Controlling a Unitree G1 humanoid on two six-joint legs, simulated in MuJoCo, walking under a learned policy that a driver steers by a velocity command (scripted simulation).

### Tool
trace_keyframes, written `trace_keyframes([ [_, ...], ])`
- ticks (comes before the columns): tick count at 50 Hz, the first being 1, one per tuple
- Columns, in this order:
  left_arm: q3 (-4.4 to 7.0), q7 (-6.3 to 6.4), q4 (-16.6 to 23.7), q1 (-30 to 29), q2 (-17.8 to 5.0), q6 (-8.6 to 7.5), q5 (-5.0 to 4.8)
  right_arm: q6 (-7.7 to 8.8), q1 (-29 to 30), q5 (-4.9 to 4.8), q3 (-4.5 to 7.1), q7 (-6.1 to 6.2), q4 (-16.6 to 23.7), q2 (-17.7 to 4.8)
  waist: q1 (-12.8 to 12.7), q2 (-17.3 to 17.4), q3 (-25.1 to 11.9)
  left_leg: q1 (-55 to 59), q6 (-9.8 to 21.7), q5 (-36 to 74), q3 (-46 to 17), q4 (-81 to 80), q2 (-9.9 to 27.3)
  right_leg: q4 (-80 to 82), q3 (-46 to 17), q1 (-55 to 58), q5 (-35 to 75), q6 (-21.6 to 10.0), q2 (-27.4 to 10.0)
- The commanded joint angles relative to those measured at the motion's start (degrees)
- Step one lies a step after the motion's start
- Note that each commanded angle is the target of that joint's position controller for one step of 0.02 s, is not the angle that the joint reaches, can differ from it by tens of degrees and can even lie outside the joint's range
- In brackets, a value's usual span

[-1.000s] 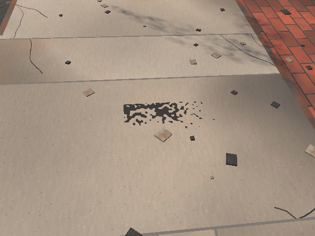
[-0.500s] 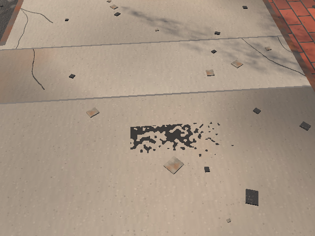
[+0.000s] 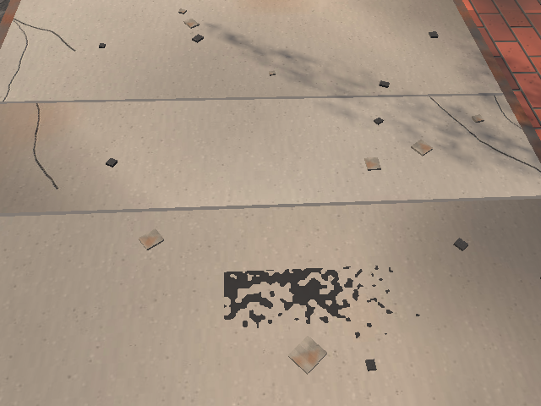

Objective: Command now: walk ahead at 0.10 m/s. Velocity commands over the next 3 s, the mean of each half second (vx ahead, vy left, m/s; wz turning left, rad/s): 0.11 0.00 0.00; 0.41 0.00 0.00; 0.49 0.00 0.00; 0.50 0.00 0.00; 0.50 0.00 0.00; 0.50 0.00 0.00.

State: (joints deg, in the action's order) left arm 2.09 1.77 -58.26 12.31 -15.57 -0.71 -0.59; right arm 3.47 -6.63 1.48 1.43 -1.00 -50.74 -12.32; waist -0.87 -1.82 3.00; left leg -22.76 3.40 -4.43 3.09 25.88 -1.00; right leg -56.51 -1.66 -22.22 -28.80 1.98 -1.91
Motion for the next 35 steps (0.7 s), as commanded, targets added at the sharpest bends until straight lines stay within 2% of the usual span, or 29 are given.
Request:
trace_keyframes([
  [1, 0.38, 1.11, -0.25, 7.16, -1.75, 1.21, 0.53, 0.30, 2.31, 0.60, 1.44, 0.61, 2.41, -7.33, -2.06, 9.16, -9.30, 3.98, 8.97, 7.93, -11.64, -11.14, 12.85, 9.15, -0.08, 5.95, 3.09, 0.56, -1.73],
  [4, 0.49, 0.96, -0.66, 5.75, -2.33, 1.78, 0.83, -0.47, 2.21, -0.56, 1.49, 1.28, 1.58, -8.17, -1.82, 8.44, -9.99, 2.80, 8.47, -6.83, -11.80, -12.48, 12.63, 18.75, 0.90, 11.08, 12.67, -0.04, -1.29],
  [6, 0.57, 0.57, -1.03, 4.87, -2.34, 1.91, 1.55, -1.13, 2.20, -1.20, 1.16, 1.53, 0.87, -7.56, -2.41, 7.71, -7.08, -1.11, 5.50, -21.00, -11.02, -13.18, 10.58, 25.90, 2.05, 15.25, 18.55, -1.48, -0.42],
  [7, 0.57, 0.50, -0.71, 4.08, -2.88, 1.89, 2.17, -1.27, 0.44, -1.14, 0.78, 1.51, -0.14, -6.50, -2.18, 6.56, -5.00, -2.37, 2.97, -25.90, -10.75, -13.34, 9.31, 29.14, 0.52, 15.69, 20.18, -2.55, -1.72],
  [8, 0.63, 0.61, -0.12, 3.44, -4.26, 1.74, 2.23, -1.40, -0.57, -0.85, 0.71, 1.50, -0.63, -6.34, -1.27, 4.76, -2.59, -2.49, 0.78, -26.84, -9.71, -11.49, 7.61, 32.53, -2.08, 14.19, 18.51, -3.95, -4.30],
  [9, 1.55, 0.66, -0.90, 2.17, -8.02, 1.52, 1.05, -1.70, -2.54, -0.92, 1.12, 1.73, -0.49, -6.62, 1.66, -2.14, -0.26, 0.78, -0.83, -23.02, -5.86, -10.38, 3.85, 32.50, -1.91, 7.39, 9.87, -5.23, -3.61],
  [10, 1.26, 0.49, -0.99, 1.24, -5.77, 0.92, 0.72, -1.89, -1.85, -0.55, 1.10, 2.11, -0.88, -6.84, 0.83, -3.12, 0.30, 5.92, -1.56, -18.49, -4.56, -7.23, 2.96, 34.82, -2.01, 2.70, 5.55, -4.86, -2.96],
  [11, 0.83, 0.46, -1.34, 0.78, -4.02, 0.32, 1.07, -1.99, -2.24, -0.76, 1.19, 2.33, -1.05, -6.58, 1.33, -3.97, -0.14, 8.69, -1.33, -14.97, -4.03, -5.58, 2.76, 36.15, -2.19, 1.32, 5.73, -3.97, -3.08],
  [15, 0.68, 0.32, -2.16, 0.57, -3.35, -1.14, 0.72, -2.15, -3.62, -0.74, 1.21, 2.46, -2.61, -5.88, 1.29, -2.10, -2.51, 11.27, -0.28, -5.26, -3.27, -3.01, 2.76, 34.62, -1.44, 4.92, 15.54, -2.54, -2.50],
  [16, 0.75, 0.38, -2.86, 2.10, -3.44, -1.12, 0.53, -2.18, -3.97, -0.93, 1.21, 2.43, -3.14, -5.75, 0.81, -1.46, -3.99, 11.55, -0.11, -8.72, -2.48, -2.37, 2.09, 34.50, -0.95, 6.15, 11.97, -2.96, -2.02],
  [18, 1.31, 0.60, -3.11, 3.13, -4.93, -0.82, -0.04, -2.34, -3.47, -1.68, 1.65, 2.44, -3.34, -6.44, 0.28, -1.48, -2.14, 8.30, 0.53, -21.30, -1.20, 0.00, 0.69, 34.29, -1.52, 5.18, -0.15, -5.21, -1.70],
  [19, 1.47, 0.66, -2.88, 3.45, -5.21, -0.88, -0.20, -2.15, -3.20, -1.88, 1.76, 2.38, -3.28, -6.47, 0.04, -1.52, -0.24, 5.55, 0.94, -25.96, -1.31, 0.77, 0.65, 34.89, -2.92, 4.50, -5.10, -6.57, -2.48],
  [21, 1.77, 0.54, -2.87, 5.57, -5.72, -1.83, -0.73, -0.86, -2.57, -2.18, 1.72, 2.02, -3.06, -5.45, -0.79, -2.44, 2.68, 0.56, 1.40, -26.74, -1.34, 3.96, 0.49, 36.93, -7.85, 5.76, -8.91, -9.32, -5.64],
  [23, 2.50, 0.24, -3.64, 8.65, -7.69, -3.00, -1.24, 0.91, -1.38, -2.45, 1.60, 1.26, -2.41, -3.97, -1.34, -6.97, 3.32, -5.10, 1.25, -19.72, 0.66, 10.97, -0.40, 40.54, -17.59, 11.52, -6.97, -13.18, -12.42],
  [24, 2.72, 0.11, -3.57, 8.35, -8.10, -3.46, -1.30, 1.63, -1.30, -2.67, 1.62, 0.89, -2.14, -3.90, -0.78, -8.00, 3.73, -6.60, 1.82, -17.53, 0.22, 11.68, 0.26, 40.40, -20.64, 13.40, -1.79, -14.48, -15.00],
  [25, 2.68, -0.05, -3.18, 7.49, -7.43, -3.80, -1.32, 2.17, -1.91, -2.78, 1.74, 0.57, -2.27, -4.15, 0.08, -7.30, 3.18, -5.25, 2.41, -16.60, -0.31, 10.32, 0.79, 39.10, -20.40, 13.78, 4.21, -14.41, -15.45],
  [26, 2.64, -0.26, -2.49, 5.66, -6.98, -3.91, -1.35, 2.45, -4.50, -2.94, 2.00, 0.39, -3.22, -4.48, 1.78, -6.39, 2.02, -0.46, 2.95, -15.29, -0.47, 7.45, 0.83, 37.21, -17.91, 12.27, 8.71, -13.27, -14.31],
  [27, 2.60, -0.47, -1.17, 2.12, -6.71, -3.87, -1.36, 2.47, -9.72, -3.05, 2.49, 0.40, -5.22, -5.25, 4.49, -4.85, 0.65, 8.52, 3.60, -13.18, -1.41, 3.81, 0.92, 33.94, -13.37, 7.21, 12.54, -11.18, -11.41],
  [28, 2.11, -0.58, 1.20, -2.39, -5.05, -4.25, -1.40, 2.60, -15.91, -3.06, 3.75, 0.56, -7.18, -8.90, 7.19, 2.32, 0.04, 18.06, 5.95, -12.52, -9.78, -1.85, 4.99, 23.01, -4.61, -1.29, 20.02, -7.32, -4.69],
  [29, 1.48, -0.62, 3.03, -3.45, -2.12, -5.35, -0.49, 2.46, -23.80, -3.24, 5.69, 0.44, -9.32, -15.09, 9.10, 17.10, -3.28, 32.45, 11.31, -7.14, -28.18, -8.66, 14.91, 3.13, 4.43, -14.41, 16.95, -2.62, 3.13],
  [30, 1.68, -0.85, 3.47, -3.84, -3.03, -6.17, -0.05, 2.68, -26.11, -2.42, 4.26, 0.10, -9.67, -11.69, 8.78, 16.81, -4.52, 37.27, 14.19, 1.16, -38.90, -11.27, 21.62, -8.94, -0.16, -23.66, -1.36, -2.59, 3.61],
  [31, 2.00, -1.49, 3.06, -3.06, -3.42, -6.52, -1.24, 2.91, -22.95, -1.70, 3.04, 0.13, -9.00, -8.56, 6.01, 10.62, -2.68, 36.21, 13.31, 3.73, -34.87, -9.63, 22.11, -15.66, -3.10, -27.27, -0.55, -4.33, 0.23],
  [32, 1.81, -1.97, 2.76, -2.92, -2.67, -6.56, -2.01, 3.05, -19.95, -1.48, 2.64, 0.02, -7.74, -7.70, 4.52, 7.06, -2.10, 34.55, 12.06, 4.68, -29.67, -9.97, 20.50, -17.13, -2.94, -28.44, 3.94, -5.68, -1.87],
  [33, 1.99, -2.17, 2.89, -3.96, -2.64, -6.47, -1.99, 2.95, -17.96, -1.76, 2.15, -0.14, -7.19, -7.11, 3.64, 4.31, -0.09, 32.59, 10.79, 7.40, -24.52, -11.17, 18.96, -14.89, -1.93, -29.65, 8.11, -6.25, -3.63],
  [35, 2.36, -2.36, 3.37, -5.10, -2.08, -5.88, -1.24, 2.25, -17.38, -1.63, 1.28, 0.04, -7.10, -5.50, 2.71, 5.45, 0.45, 28.06, 8.13, 11.53, -17.07, -13.67, 15.52, -8.24, -0.18, -25.13, 13.52, -5.82, -5.35],
])
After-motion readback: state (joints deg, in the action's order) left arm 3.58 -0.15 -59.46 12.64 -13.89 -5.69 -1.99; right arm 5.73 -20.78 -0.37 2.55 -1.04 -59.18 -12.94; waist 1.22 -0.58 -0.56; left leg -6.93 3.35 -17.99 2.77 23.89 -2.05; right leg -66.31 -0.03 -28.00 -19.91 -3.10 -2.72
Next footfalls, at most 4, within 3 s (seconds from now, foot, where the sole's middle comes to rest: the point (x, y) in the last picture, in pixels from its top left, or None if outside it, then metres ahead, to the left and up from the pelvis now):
0.14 right None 0.09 -0.15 -0.77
1.00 right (332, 386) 0.50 -0.14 -0.77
1.58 left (239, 270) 0.82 0.10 -0.77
2.12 right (319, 186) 1.13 -0.14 -0.77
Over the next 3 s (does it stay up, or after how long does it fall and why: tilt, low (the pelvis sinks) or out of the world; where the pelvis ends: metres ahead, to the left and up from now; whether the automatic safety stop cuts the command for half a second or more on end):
stays up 1.45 0.02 0.02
